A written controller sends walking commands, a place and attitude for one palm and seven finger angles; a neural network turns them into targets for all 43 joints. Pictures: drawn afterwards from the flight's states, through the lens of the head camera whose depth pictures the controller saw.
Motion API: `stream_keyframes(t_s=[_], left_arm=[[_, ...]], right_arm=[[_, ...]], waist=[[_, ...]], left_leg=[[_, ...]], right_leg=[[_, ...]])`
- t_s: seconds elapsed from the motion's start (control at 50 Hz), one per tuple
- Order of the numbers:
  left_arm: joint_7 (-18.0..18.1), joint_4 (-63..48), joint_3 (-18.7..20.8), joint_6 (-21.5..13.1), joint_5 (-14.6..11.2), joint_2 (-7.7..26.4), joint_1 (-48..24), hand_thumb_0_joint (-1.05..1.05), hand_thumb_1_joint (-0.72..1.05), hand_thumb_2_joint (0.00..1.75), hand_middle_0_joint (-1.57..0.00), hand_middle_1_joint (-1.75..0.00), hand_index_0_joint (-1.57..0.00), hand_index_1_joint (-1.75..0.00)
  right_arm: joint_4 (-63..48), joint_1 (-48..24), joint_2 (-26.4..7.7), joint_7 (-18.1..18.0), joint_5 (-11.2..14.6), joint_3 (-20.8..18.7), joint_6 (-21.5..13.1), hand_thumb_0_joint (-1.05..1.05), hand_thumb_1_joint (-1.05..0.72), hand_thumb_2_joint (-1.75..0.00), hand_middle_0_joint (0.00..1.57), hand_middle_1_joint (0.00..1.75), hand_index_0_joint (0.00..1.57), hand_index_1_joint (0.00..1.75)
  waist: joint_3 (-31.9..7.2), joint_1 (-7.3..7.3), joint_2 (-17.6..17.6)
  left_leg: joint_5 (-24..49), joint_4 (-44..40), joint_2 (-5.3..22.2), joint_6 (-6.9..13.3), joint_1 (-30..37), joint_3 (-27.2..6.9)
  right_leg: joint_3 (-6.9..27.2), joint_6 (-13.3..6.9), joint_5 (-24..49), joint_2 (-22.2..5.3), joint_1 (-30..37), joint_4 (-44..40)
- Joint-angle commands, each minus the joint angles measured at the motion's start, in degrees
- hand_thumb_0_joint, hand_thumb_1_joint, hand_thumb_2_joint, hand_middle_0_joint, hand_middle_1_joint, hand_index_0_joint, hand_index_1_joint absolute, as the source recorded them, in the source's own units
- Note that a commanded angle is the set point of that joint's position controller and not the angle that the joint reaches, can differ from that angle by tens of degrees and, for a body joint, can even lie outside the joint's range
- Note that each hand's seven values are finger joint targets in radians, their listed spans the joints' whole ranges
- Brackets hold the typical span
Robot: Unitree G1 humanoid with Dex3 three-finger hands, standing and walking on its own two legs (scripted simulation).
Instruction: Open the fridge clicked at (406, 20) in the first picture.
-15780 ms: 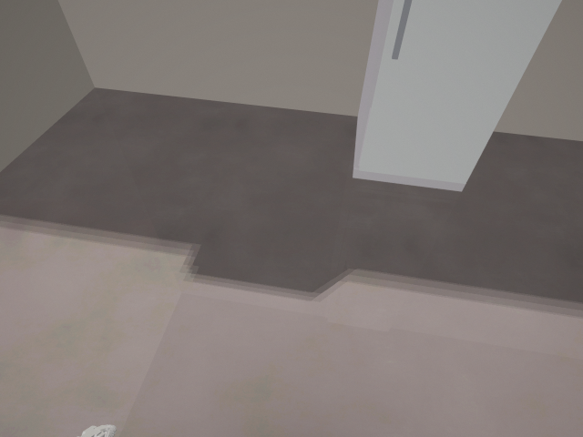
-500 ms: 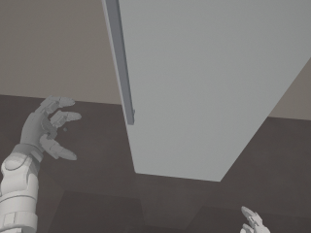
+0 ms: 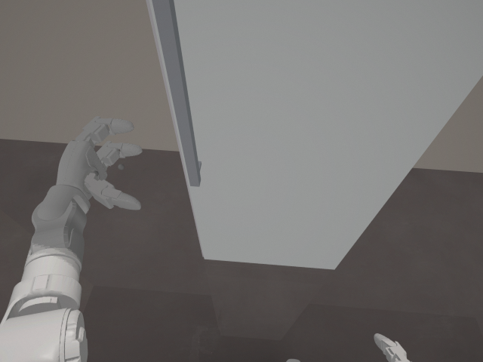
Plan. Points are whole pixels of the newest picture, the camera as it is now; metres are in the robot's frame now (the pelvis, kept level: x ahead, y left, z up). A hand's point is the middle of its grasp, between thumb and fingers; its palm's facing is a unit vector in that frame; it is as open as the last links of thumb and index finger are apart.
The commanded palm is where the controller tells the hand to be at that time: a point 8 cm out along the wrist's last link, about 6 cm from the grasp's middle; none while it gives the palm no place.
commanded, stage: move the hooked fingers beside the handle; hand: left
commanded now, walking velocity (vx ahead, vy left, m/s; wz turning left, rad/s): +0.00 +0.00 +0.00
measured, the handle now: (182, 83) +0.51 +0.11 +0.18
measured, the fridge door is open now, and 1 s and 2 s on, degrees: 0 0 0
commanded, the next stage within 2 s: feel for the door with the fingertips in 1.28 s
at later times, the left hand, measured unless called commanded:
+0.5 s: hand (149, 141) +0.46 +0.18 +0.10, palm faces -0.08 -1.00 +0.02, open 14.0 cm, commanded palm +0.44 +0.23 +0.10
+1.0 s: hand (151, 143) +0.46 +0.17 +0.09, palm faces -0.07 -1.00 +0.01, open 14.0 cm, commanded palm +0.44 +0.23 +0.10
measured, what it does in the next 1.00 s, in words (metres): stands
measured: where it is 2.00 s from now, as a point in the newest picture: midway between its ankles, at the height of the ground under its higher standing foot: outside the picture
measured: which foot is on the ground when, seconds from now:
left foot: down 0.00-1.00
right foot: down 0.00-1.00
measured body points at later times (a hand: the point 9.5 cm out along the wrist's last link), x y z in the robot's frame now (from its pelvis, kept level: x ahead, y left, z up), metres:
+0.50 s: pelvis +0.00 +0.00 -0.01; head +0.07 +0.01 +0.44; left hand +0.46 +0.23 +0.10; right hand +0.05 -0.27 -0.12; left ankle -0.03 +0.10 -0.72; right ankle +0.04 -0.13 -0.72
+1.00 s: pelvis +0.00 +0.00 -0.01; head +0.07 +0.01 +0.44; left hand +0.46 +0.23 +0.09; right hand +0.06 -0.27 -0.12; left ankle -0.03 +0.10 -0.72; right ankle +0.04 -0.13 -0.72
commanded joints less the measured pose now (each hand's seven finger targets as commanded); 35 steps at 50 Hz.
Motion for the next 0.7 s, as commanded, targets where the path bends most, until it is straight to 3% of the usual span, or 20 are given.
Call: stream_keyframes(t_s=[0.0,0.04,0.08,0.1,0.14,0.2,0.22,0.24,0.28,0.36,0.42,0.46,0.48,0.52,0.58,0.62,0.68], left_arm=[[0.1,-7.8,4.4,-4.7,-1.1,15.3,-23.6,0.00,-0.50,0.30,-0.30,-1.20,-0.30,-1.20],[0.2,-6.7,3.2,-4.8,-0.5,14.4,-25.4,0.00,-0.50,0.30,-0.30,-1.20,-0.30,-1.20],[0.5,-5.8,2.6,-5.2,-0.2,14.0,-28.1,0.00,-0.50,0.30,-0.30,-1.20,-0.30,-1.20],[0.6,-6.3,3.8,-5.9,-0.1,15.7,-28.4,0.00,-0.50,0.30,-0.30,-1.20,-0.30,-1.20],[0.8,-6.8,2.4,-6.5,-0.2,13.6,-29.1,0.00,-0.50,0.30,-0.30,-1.20,-0.30,-1.20],[1.4,-4.0,5.0,-7.1,-0.1,16.6,-29.9,0.00,-0.50,0.30,-0.30,-1.20,-0.30,-1.20],[1.4,-3.4,4.1,-7.1,0.3,15.9,-30.5,0.00,-0.50,0.30,-0.30,-1.20,-0.30,-1.20],[1.4,-3.2,1.3,-7.2,0.4,12.8,-32.9,0.00,-0.50,0.30,-0.30,-1.20,-0.30,-1.20],[2.0,-0.4,3.0,-7.3,1.0,15.1,-33.3,0.00,-0.50,0.30,-0.30,-1.20,-0.30,-1.20],[2.7,1.3,1.0,-8.2,1.5,13.1,-38.6,0.00,-0.50,0.30,-0.30,-1.20,-0.30,-1.20],[3.5,3.4,2.5,-8.8,2.0,15.2,-41.2,0.00,-0.50,0.30,-0.30,-1.20,-0.30,-1.20],[4.1,4.8,2.0,-8.9,2.8,14.5,-41.7,0.00,-0.50,0.30,-0.30,-1.20,-0.30,-1.20],[4.3,5.8,2.2,-8.9,3.0,14.4,-41.1,0.00,-0.50,0.30,-0.30,-1.20,-0.30,-1.20],[4.7,6.3,5.9,-9.3,3.3,18.5,-38.5,0.00,-0.50,0.30,-0.30,-1.20,-0.30,-1.20],[4.3,3.9,4.5,-9.6,3.3,16.2,-36.2,0.00,-0.50,0.30,-0.30,-1.20,-0.30,-1.20],[4.0,3.6,6.6,-9.6,2.6,18.2,-33.9,0.00,-0.50,0.30,-0.30,-1.20,-0.30,-1.20],[3.6,0.2,6.4,-9.5,2.4,18.3,-33.1,0.00,-0.50,0.30,-0.30,-1.20,-0.30,-1.20]], right_arm=[[-5.3,2.4,-8.7,-0.8,0.1,-3.5,-1.1,0.00,-0.90,-0.90,0.20,0.30,0.20,0.30],[-5.5,2.4,-8.5,-0.6,0.2,-3.4,-0.7,0.00,-0.90,-0.90,0.20,0.30,0.20,0.30],[-5.1,3.1,-8.5,-0.5,0.2,-3.7,-0.3,0.00,-0.90,-0.90,0.20,0.30,0.20,0.30],[-5.1,3.5,-8.7,-0.4,0.0,-3.7,-0.1,0.00,-0.90,-0.90,0.20,0.30,0.20,0.30],[-5.2,3.9,-8.4,-0.2,0.0,-3.8,0.2,0.00,-0.90,-0.90,0.20,0.30,0.20,0.30],[-4.5,4.9,-8.9,-0.2,-0.2,-3.9,0.8,0.00,-0.90,-0.90,0.20,0.30,0.20,0.30],[-4.5,4.9,-8.8,-0.1,0.0,-3.9,1.0,0.00,-0.90,-0.90,0.20,0.30,0.20,0.30],[-4.2,5.0,-8.5,0.0,0.0,-3.8,1.1,0.00,-0.90,-0.90,0.20,0.30,0.20,0.30],[-3.6,5.7,-8.9,0.0,-0.1,-3.9,1.4,0.00,-0.90,-0.90,0.20,0.30,0.20,0.30],[-2.9,6.8,-8.8,0.3,-0.3,-4.0,1.8,0.00,-0.90,-0.90,0.20,0.30,0.20,0.30],[-2.3,8.1,-9.2,0.4,-0.6,-4.0,2.2,0.00,-0.90,-0.90,0.20,0.30,0.20,0.30],[-2.3,8.4,-9.0,0.7,-0.7,-4.0,2.4,0.00,-0.90,-0.90,0.20,0.30,0.20,0.30],[-2.2,8.6,-9.1,0.9,-0.8,-4.0,2.5,0.00,-0.90,-0.90,0.20,0.30,0.20,0.30],[-2.8,9.4,-9.4,1.1,-1.1,-4.2,3.1,0.00,-0.90,-0.90,0.20,0.30,0.20,0.30],[-4.2,9.0,-8.9,1.6,-1.0,-4.3,3.7,0.00,-0.90,-0.90,0.20,0.30,0.20,0.30],[-4.7,9.2,-9.1,1.7,-0.9,-4.3,4.1,0.00,-0.90,-0.90,0.20,0.30,0.20,0.30],[-5.5,8.6,-8.9,1.6,-0.6,-4.5,4.6,0.00,-0.90,-0.90,0.20,0.30,0.20,0.30]], waist=[[-18.9,-0.18,-0.6],[-18.6,-0.51,2.5],[-18.4,-1.33,1.9],[-19.8,-0.65,1.8],[-22.1,-1.04,2.5],[-21.2,-0.76,0.5],[-20.9,-1.34,0.8],[-20.5,-2.30,2.4],[-19.5,-2.22,2.2],[-21.1,-3.34,3.8],[-22.5,-3.87,0.7],[-22.7,-3.89,3.2],[-22.4,-3.77,3.1],[-25.1,-2.32,1.1],[-25.7,-2.01,2.9],[-25.9,-1.32,1.1],[-26.0,-1.32,1.5]], left_leg=[[17.8,-5.6,-0.3,-0.5,0.8,-2.4],[16.8,-5.6,-0.5,-0.6,0.5,-2.1],[16.3,-5.3,-0.4,-0.4,0.3,-2.0],[17.9,-5.0,-0.3,-0.4,0.5,-2.3],[19.6,-4.7,-0.3,-0.5,1.9,-2.1],[19.6,-4.5,-0.2,-0.4,-0.1,-2.4],[18.7,-4.7,-0.2,-0.4,-0.2,-2.1],[18.4,-4.5,-0.3,-0.4,0.5,-2.0],[16.8,-4.4,-0.1,-0.5,-0.5,-2.2],[17.2,-3.5,-0.1,-0.5,0.6,-2.5],[18.1,-2.9,0.1,-0.5,-0.5,-3.0],[18.2,-2.5,0.0,-0.6,-0.6,-2.8],[18.0,-2.4,0.0,-0.6,-1.0,-2.7],[20.2,-2.1,0.0,-0.5,-2.1,-2.5],[22.0,-1.9,0.1,-0.5,-1.4,-1.9],[23.1,-1.9,0.2,-0.4,-2.4,-1.7],[21.5,-2.4,0.2,-0.2,-2.8,-1.3]], right_leg=[[2.1,-1.8,14.7,1.9,14.6,-1.7],[2.3,-1.7,14.1,1.7,13.3,-1.6],[2.4,-1.6,13.9,1.9,12.5,-1.7],[2.3,-1.9,14.8,1.9,13.7,-1.1],[2.5,-1.8,16.5,2.1,13.8,-1.0],[2.4,-1.9,16.6,2.2,14.2,-0.6],[2.5,-1.6,16.2,2.2,13.5,-0.8],[2.4,-1.6,15.8,2.2,11.8,-0.8],[2.4,-1.7,13.9,2.3,10.5,-0.8],[2.4,-1.7,13.4,2.5,8.3,-0.3],[2.3,-1.5,14.4,2.6,8.8,0.5],[2.4,-1.6,14.2,2.6,7.7,0.8],[2.4,-1.5,14.0,2.6,7.3,0.9],[2.6,-1.6,16.6,2.7,10.6,1.7],[2.7,-1.6,18.1,2.8,10.8,1.8],[2.8,-1.5,19.8,3.0,12.7,1.9],[3.0,-1.5,19.7,3.0,13.9,1.5]])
